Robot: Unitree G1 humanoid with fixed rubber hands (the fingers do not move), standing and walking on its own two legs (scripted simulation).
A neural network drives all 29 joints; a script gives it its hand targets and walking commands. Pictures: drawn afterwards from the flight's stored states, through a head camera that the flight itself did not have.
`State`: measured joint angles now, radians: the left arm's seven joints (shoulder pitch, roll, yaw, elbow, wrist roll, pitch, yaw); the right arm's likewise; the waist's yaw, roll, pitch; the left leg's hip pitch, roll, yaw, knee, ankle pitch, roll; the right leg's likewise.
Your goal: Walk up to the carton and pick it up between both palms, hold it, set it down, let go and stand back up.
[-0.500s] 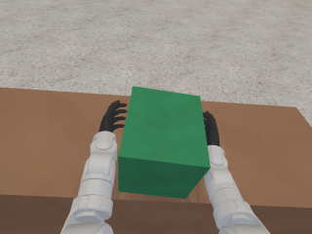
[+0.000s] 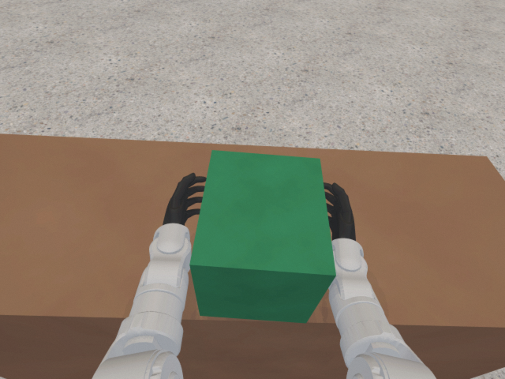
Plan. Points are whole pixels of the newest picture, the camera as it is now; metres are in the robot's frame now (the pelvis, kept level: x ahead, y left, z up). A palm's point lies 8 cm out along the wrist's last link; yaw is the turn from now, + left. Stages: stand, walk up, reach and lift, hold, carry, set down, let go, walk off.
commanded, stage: set down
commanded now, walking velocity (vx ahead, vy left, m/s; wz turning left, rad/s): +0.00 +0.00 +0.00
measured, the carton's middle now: (259, 237) +0.36 -0.02 +0.03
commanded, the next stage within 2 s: none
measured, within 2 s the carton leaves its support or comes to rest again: rests again in 1.14 s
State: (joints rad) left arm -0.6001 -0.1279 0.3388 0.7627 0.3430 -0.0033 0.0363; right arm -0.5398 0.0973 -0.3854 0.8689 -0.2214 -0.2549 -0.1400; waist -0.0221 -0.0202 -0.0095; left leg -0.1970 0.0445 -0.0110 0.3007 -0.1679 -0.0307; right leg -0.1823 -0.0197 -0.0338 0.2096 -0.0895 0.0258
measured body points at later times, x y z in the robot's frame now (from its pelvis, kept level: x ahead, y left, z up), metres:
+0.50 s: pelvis +0.00 +0.00 +0.00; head +0.07 +0.00 +0.44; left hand +0.40 +0.11 +0.00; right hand +0.38 -0.17 +0.01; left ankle -0.01 +0.13 -0.75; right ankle +0.01 -0.14 -0.75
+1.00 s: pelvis +0.00 +0.00 -0.01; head +0.08 +0.00 +0.43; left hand +0.39 +0.11 -0.02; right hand +0.37 -0.17 -0.01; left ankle -0.01 +0.13 -0.75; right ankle +0.01 -0.14 -0.75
